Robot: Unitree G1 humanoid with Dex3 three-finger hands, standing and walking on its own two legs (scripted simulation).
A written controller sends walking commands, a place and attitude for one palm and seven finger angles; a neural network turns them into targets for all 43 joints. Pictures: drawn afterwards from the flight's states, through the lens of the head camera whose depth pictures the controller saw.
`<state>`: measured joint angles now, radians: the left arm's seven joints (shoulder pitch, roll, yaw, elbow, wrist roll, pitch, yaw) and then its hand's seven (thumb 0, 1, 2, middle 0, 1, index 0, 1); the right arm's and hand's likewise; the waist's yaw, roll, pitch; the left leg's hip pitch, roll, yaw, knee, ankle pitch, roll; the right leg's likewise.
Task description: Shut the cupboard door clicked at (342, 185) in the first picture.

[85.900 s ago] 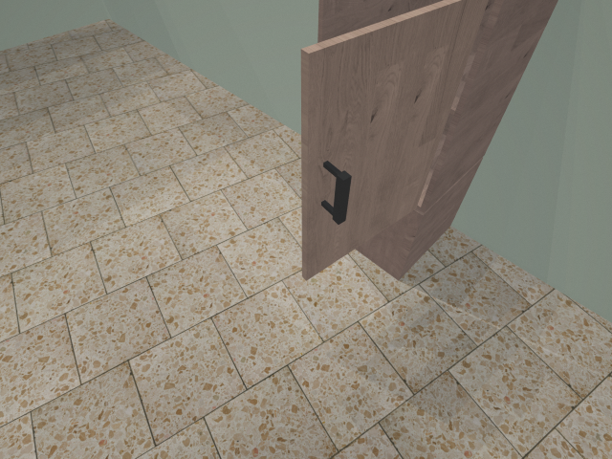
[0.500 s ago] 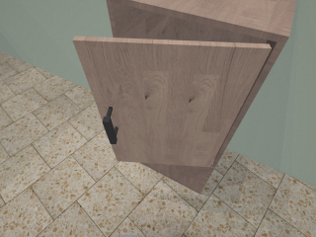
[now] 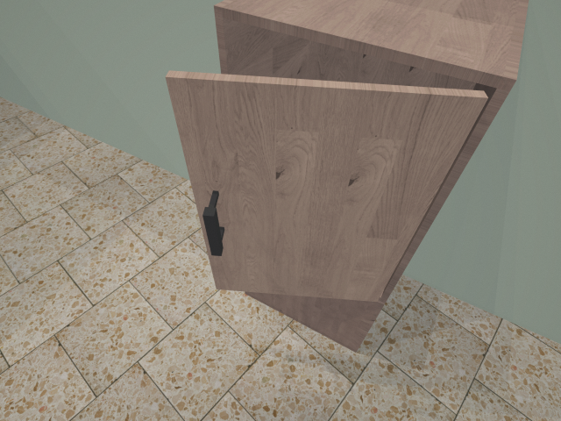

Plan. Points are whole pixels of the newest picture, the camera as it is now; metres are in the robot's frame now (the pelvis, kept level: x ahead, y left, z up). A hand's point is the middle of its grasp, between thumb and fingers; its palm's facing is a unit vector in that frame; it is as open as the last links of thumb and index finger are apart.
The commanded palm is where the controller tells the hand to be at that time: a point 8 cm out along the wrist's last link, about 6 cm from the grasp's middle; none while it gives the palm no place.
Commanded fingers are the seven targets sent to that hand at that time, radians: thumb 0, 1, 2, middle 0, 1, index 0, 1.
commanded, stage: look again from close up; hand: left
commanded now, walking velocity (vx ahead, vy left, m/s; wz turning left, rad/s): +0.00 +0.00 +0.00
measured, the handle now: (215, 224) +0.45 +0.15 -0.03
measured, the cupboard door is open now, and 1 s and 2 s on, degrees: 24 24 24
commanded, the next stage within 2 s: raise the hand and make a fist in 0.44 s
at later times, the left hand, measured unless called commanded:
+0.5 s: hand out of the picture +0.04 +0.16 -0.17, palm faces -0.01 -0.97 -0.23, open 7.3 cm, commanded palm none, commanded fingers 0.00 0.90 0.90 -0.20 -0.30 -0.20 -0.30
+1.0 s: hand (185, 420) +0.14 +0.15 -0.08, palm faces +0.06 -1.00 +0.01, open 6.0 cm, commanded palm +0.14 +0.20 -0.06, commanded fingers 0.00 0.90 0.90 -0.62 -0.76 -0.62 -0.76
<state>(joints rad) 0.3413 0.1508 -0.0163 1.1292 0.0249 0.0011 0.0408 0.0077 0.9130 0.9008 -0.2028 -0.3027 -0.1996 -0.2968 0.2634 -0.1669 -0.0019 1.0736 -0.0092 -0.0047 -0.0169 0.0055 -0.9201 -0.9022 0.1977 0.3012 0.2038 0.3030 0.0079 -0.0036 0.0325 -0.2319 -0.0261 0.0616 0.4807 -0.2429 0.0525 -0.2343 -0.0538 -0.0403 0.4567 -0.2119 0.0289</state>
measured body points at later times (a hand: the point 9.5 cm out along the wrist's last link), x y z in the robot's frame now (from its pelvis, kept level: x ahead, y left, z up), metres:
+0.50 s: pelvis +0.02 -0.02 +0.00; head +0.02 -0.04 +0.45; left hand +0.04 +0.21 -0.15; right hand +0.02 -0.23 -0.17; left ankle +0.01 +0.08 -0.74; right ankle +0.02 -0.14 -0.74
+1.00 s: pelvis -0.02 -0.05 -0.11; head +0.03 -0.03 +0.33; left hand +0.13 +0.20 -0.08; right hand +0.24 -0.28 -0.13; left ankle +0.01 +0.08 -0.74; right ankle +0.02 -0.15 -0.74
